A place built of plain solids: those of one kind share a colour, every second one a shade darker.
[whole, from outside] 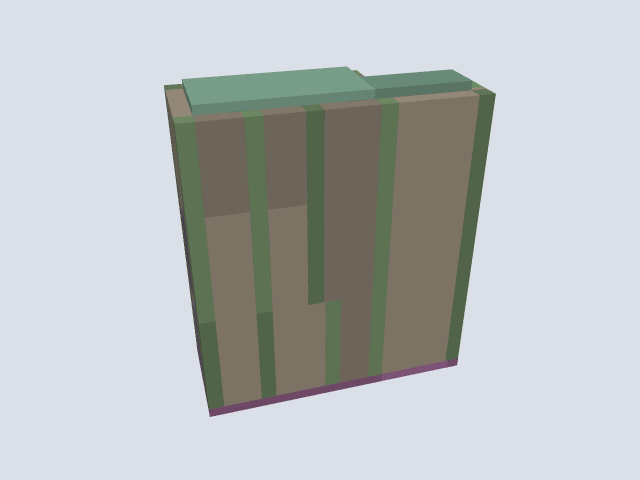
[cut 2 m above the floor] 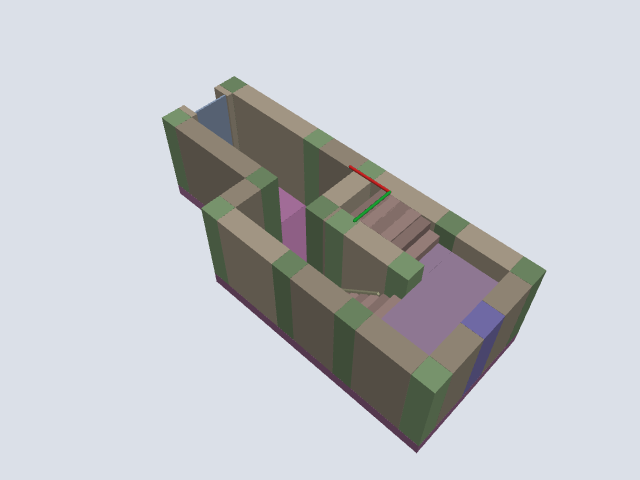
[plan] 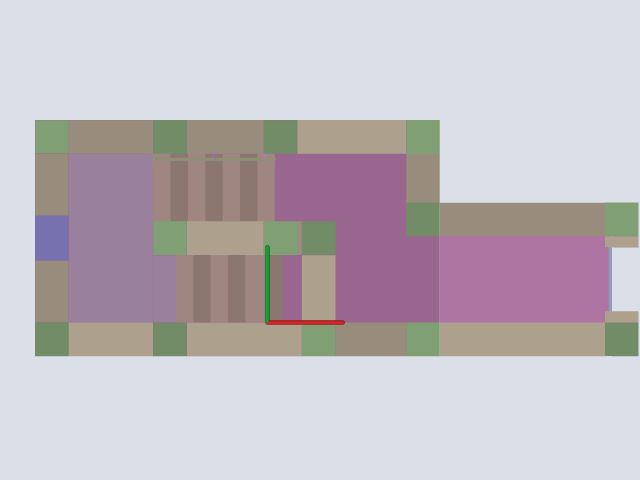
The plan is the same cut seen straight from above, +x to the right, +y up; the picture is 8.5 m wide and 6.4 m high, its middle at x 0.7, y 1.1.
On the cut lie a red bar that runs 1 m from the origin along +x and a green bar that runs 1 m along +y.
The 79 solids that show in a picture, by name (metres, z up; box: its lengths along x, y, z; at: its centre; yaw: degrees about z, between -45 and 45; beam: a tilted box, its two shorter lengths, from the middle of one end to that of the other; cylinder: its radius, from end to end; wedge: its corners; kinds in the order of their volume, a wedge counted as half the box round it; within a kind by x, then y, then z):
{
 "wall_1": {"box": [0.45, 0.83, 3.14], "at": [-2.88, 0.41, 1.57]},
 "wall_2": {"box": [0.45, 0.83, 3.14], "at": [-2.88, 0.41, 4.7]},
 "wall_3": {"box": [0.45, 2.25, 2.45], "at": [-2.88, 1.12, 7.5]},
 "wall_4": {"box": [0.45, 0.83, 3.14], "at": [-2.88, 1.84, 1.57]},
 "wall_5": {"box": [0.45, 0.83, 3.14], "at": [-2.88, 1.84, 4.7]},
 "wall_6": {"box": [1.13, 0.45, 3.14], "at": [-2.09, -0.23, 1.57]},
 "wall_7": {"box": [1.13, 0.45, 3.14], "at": [-2.09, -0.23, 4.7]},
 "wall_8": {"box": [1.13, 0.45, 2.45], "at": [-2.09, -0.23, 7.5]},
 "wall_9": {"box": [1.13, 0.45, 3.14], "at": [-2.09, 2.48, 1.57]},
 "wall_10": {"box": [1.02, 0.45, 3.14], "at": [-0.56, -0.23, 4.7]},
 "wall_11": {"box": [1.02, 0.45, 2.45], "at": [-0.56, -0.23, 7.5]},
 "wall_12": {"box": [1.02, 0.45, 3.14], "at": [-0.56, 1.12, 1.57]},
 "wall_13": {"box": [1.02, 0.45, 3.14], "at": [-0.56, 2.48, 1.57]},
 "wall_14": {"box": [1.53, 0.45, 3.14], "at": [-0.31, -0.23, 1.57]},
 "wall_15": {"box": [0.06, 0.45, 2.55], "at": [0.43, 1.12, 1.27]},
 "wall_16": {"box": [0.45, 0.9, 2.55], "at": [0.68, 0.45, 1.27]},
 "wall_17": {"box": [1.45, 0.45, 3.14], "at": [1.12, -0.23, 4.7]},
 "wall_18": {"box": [1.45, 0.45, 2.45], "at": [1.12, -0.23, 7.5]},
 "wall_19": {"box": [1.45, 0.45, 3.14], "at": [1.12, 2.48, 1.57]},
 "wall_20": {"box": [0.94, 0.45, 3.14], "at": [1.38, -0.23, 1.57]},
 "wall_21": {"box": [0.45, 0.65, 3.14], "at": [2.07, 1.93, 1.57]},
 "wall_22": {"box": [2.2, 0.45, 3.14], "at": [3.4, -0.23, 1.57]},
 "wall_23": {"box": [2.2, 0.45, 3.14], "at": [3.4, -0.23, 4.7]},
 "wall_24": {"box": [2.2, 0.45, 2.45], "at": [3.4, -0.23, 7.5]},
 "wall_25": {"box": [2.2, 0.45, 3.14], "at": [3.4, 1.38, 1.57]},
 "wall_26": {"box": [0.45, 0.15, 3.14], "at": [4.72, 0.07, 1.57]},
 "wall_27": {"box": [0.45, 0.15, 3.14], "at": [4.72, 1.07, 1.57]},
 "wallpost_1": {"box": [0.45, 0.45, 3.14], "at": [-2.88, -0.23, 1.57]},
 "wallpost_2": {"box": [0.45, 0.45, 3.14], "at": [-2.88, -0.23, 4.7]},
 "wallpost_3": {"box": [0.45, 0.45, 2.45], "at": [-2.88, -0.23, 7.5]},
 "wallpost_4": {"box": [0.45, 0.45, 3.14], "at": [-2.88, 2.48, 1.57]},
 "wallpost_5": {"box": [0.45, 0.45, 3.14], "at": [-2.88, 2.48, 4.7]},
 "wallpost_6": {"box": [0.45, 0.45, 2.45], "at": [-2.88, 2.48, 7.5]},
 "wallpost_7": {"box": [0.45, 0.45, 3.14], "at": [-1.3, -0.23, 1.57]},
 "wallpost_8": {"box": [0.45, 0.45, 3.14], "at": [-1.3, -0.23, 4.7]},
 "wallpost_9": {"box": [0.45, 0.45, 2.45], "at": [-1.3, -0.23, 7.5]},
 "wallpost_10": {"box": [0.45, 0.45, 3.14], "at": [-1.3, 1.12, 1.57]},
 "wallpost_11": {"box": [0.45, 0.45, 3.14], "at": [-1.3, 2.48, 1.57]},
 "wallpost_12": {"box": [0.45, 0.45, 3.14], "at": [0.17, -0.23, 4.7]},
 "wallpost_13": {"box": [0.45, 0.45, 2.45], "at": [0.17, -0.23, 7.5]},
 "wallpost_14": {"box": [0.45, 0.45, 3.14], "at": [0.17, 1.12, 1.57]},
 "wallpost_15": {"box": [0.45, 0.45, 3.14], "at": [0.17, 2.48, 1.57]},
 "wallpost_16": {"box": [0.45, 0.45, 3.14], "at": [0.68, -0.23, 1.57]},
 "wallpost_17": {"box": [0.45, 0.45, 2.55], "at": [0.68, 1.12, 1.27]},
 "wallpost_18": {"box": [0.45, 0.45, 3.14], "at": [2.07, -0.23, 1.57]},
 "wallpost_19": {"box": [0.45, 0.45, 3.14], "at": [2.07, -0.23, 4.7]},
 "wallpost_20": {"box": [0.45, 0.45, 2.45], "at": [2.07, -0.23, 7.5]},
 "wallpost_21": {"box": [0.45, 0.45, 3.14], "at": [2.07, 1.38, 1.57]},
 "wallpost_22": {"box": [0.45, 0.45, 3.14], "at": [2.07, 2.48, 1.57]},
 "wallpost_23": {"box": [0.45, 0.45, 3.14], "at": [4.72, -0.23, 1.57]},
 "wallpost_24": {"box": [0.45, 0.45, 3.14], "at": [4.72, -0.23, 4.7]},
 "wallpost_25": {"box": [0.45, 0.45, 2.45], "at": [4.72, -0.23, 7.5]},
 "wallpost_26": {"box": [0.45, 0.45, 3.14], "at": [4.72, 1.38, 1.57]},
 "floor_slab_1": {"box": [5.4, 3.15, 0.3], "at": [-0.4, 1.12, -0.15]},
 "floor_slab_2": {"box": [2.3, 2.05, 0.3], "at": [3.45, 0.57, -0.15]},
 "floor_slab_3": {"box": [0.36, 0.6, 0.3], "at": [4.77, -0.15, -0.15]},
 "floor_slab_4": {"box": [0.36, 0.6, 0.3], "at": [4.77, 1.3, -0.15]},
 "tread_slab_1": {"box": [0.26, 0.9, 1.37], "at": [-1.42, 1.8, 0.69]},
 "tread_slab_2": {"box": [0.26, 0.9, 1.18], "at": [-1.19, 1.8, 0.59]},
 "tread_slab_3": {"box": [0.26, 0.9, 1.76], "at": [-1.09, 0.45, 0.88]},
 "tread_slab_4": {"box": [0.26, 0.9, 0.98], "at": [-0.96, 1.8, 0.49]},
 "tread_slab_5": {"box": [0.26, 0.9, 1.96], "at": [-0.86, 0.45, 0.98]},
 "tread_slab_6": {"box": [0.26, 0.9, 0.78], "at": [-0.73, 1.8, 0.39]},
 "tread_slab_7": {"box": [0.26, 0.9, 2.16], "at": [-0.63, 0.45, 1.08]},
 "tread_slab_8": {"box": [0.26, 0.9, 0.59], "at": [-0.5, 1.8, 0.29]},
 "tread_slab_9": {"box": [0.26, 0.9, 2.35], "at": [-0.4, 0.45, 1.18]},
 "tread_slab_10": {"box": [0.26, 0.9, 0.39], "at": [-0.26, 1.8, 0.2]},
 "tread_slab_11": {"box": [0.26, 0.9, 2.55], "at": [-0.17, 0.45, 1.27]},
 "tread_slab_12": {"box": [0.26, 0.9, 0.2], "at": [-0.03, 1.8, 0.1]},
 "tread_slab_13": {"box": [0.26, 0.9, 2.74], "at": [0.07, 0.45, 1.37]},
 "landing_slab_1": {"box": [1.13, 2.25, 1.57], "at": [-2.09, 1.12, 0.78]},
 "landing_slab_2": {"box": [0.33, 0.9, 1.57], "at": [-1.36, 0.45, 0.78]},
 "roof_slab_1": {"box": [4.5, 2.25, 0.25], "at": [-0.4, 1.12, 8.85]},
 "roof_slab_2": {"box": [2.65, 1.15, 0.25], "at": [3.17, 0.57, 8.85]},
 "wall_sill_win_1": {"box": [0.45, 0.6, 2.57], "at": [-2.88, 1.12, 1.28]},
 "wall_sill_win_2": {"box": [0.45, 0.6, 2.57], "at": [-2.88, 1.12, 4.42]},
 "wall_head_door_1": {"box": [0.45, 0.8, 0.45], "at": [4.72, 0.57, 8.5]},
 "door_yard_leaf_1": {"box": [0.045, 0.85, 2.0], "at": [4.57, 0.57, 1.0]},
 "rail_top_1": {"beam": [0.045, 0.045], "from": [0.1, 2.18, 1.1], "to": [-1.53, 2.18, 2.47]}
}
